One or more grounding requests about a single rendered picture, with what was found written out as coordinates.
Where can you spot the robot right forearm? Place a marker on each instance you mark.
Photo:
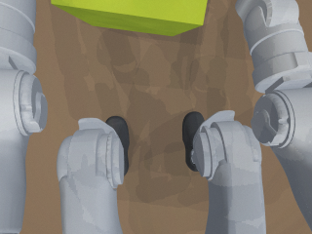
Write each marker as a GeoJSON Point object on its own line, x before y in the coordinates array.
{"type": "Point", "coordinates": [276, 42]}

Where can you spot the robot left upper arm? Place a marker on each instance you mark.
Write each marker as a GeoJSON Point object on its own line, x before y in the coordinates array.
{"type": "Point", "coordinates": [23, 111]}

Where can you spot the robot left forearm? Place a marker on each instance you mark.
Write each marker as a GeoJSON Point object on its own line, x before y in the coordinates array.
{"type": "Point", "coordinates": [17, 28]}

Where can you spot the carton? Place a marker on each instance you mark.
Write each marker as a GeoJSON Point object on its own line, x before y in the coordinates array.
{"type": "Point", "coordinates": [162, 17]}

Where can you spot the robot right shin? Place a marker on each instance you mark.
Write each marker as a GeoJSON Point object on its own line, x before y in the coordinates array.
{"type": "Point", "coordinates": [228, 115]}

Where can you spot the robot right thigh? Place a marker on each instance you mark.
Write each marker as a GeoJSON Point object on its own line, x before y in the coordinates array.
{"type": "Point", "coordinates": [236, 200]}

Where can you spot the robot right upper arm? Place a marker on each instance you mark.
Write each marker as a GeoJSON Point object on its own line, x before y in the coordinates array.
{"type": "Point", "coordinates": [282, 119]}

